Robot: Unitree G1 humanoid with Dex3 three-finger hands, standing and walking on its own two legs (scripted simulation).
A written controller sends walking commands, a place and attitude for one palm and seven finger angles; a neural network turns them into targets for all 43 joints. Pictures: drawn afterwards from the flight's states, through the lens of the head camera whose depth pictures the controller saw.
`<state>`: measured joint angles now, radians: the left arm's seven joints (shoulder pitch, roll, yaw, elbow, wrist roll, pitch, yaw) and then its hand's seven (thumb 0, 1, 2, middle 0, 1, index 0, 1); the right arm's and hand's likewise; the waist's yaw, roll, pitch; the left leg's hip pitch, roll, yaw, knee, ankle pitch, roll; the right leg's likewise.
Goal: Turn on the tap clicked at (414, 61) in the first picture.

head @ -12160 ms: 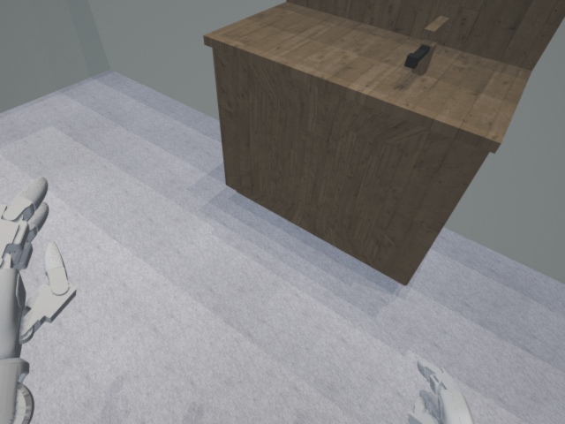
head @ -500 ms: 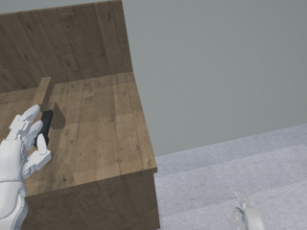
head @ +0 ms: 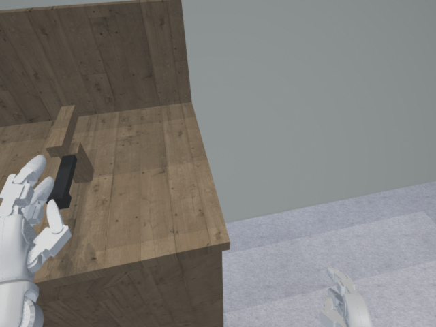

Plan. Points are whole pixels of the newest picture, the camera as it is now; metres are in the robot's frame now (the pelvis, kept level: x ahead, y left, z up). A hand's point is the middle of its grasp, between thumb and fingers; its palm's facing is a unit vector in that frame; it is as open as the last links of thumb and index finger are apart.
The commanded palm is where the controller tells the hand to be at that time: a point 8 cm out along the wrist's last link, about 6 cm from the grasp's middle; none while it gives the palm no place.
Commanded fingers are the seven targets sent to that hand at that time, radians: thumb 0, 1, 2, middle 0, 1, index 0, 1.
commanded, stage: turn the palm inward beside the body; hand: left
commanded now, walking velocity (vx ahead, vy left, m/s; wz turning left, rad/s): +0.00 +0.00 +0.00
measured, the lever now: (58, 199) +0.27 +0.32 +0.12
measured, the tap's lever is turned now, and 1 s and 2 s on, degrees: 0 0 0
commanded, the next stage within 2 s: reach beside the lever's end, fingers flat in 1.04 s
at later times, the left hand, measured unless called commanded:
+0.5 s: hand (63, 249) +0.17 +0.24 +0.14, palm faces +0.48 -0.86 -0.15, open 7.4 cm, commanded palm +0.12 +0.28 +0.16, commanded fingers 0.00 0.90 0.90 -0.20 -0.30 -0.20 -0.30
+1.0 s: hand (80, 240) +0.19 +0.22 +0.15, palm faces +0.51 -0.85 -0.13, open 7.4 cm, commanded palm +0.13 +0.26 +0.16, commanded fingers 0.00 0.90 0.90 -0.20 -0.30 -0.20 -0.30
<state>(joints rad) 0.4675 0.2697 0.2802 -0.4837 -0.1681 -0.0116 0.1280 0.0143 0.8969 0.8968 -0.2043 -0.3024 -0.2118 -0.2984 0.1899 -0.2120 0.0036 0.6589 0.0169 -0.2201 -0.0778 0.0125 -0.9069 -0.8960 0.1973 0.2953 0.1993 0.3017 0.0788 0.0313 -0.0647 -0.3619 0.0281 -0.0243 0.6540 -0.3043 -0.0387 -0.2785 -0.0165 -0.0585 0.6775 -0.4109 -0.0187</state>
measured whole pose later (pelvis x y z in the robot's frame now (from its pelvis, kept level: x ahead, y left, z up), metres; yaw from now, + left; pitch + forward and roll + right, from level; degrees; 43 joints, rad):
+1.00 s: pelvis +0.01 -0.01 +0.00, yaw +1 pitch +0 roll +0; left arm 0.51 0.20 0.22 -0.54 -0.21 0.14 0.20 0.01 0.90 0.90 -0.20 -0.30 -0.21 -0.30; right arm 0.19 -0.23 0.03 0.66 0.02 -0.23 -0.09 0.01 -0.90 -0.90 0.20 0.30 0.20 0.30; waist 0.09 0.04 -0.07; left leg -0.34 0.03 -0.05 0.64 -0.31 -0.05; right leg -0.24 -0.01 -0.08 0.65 -0.42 -0.03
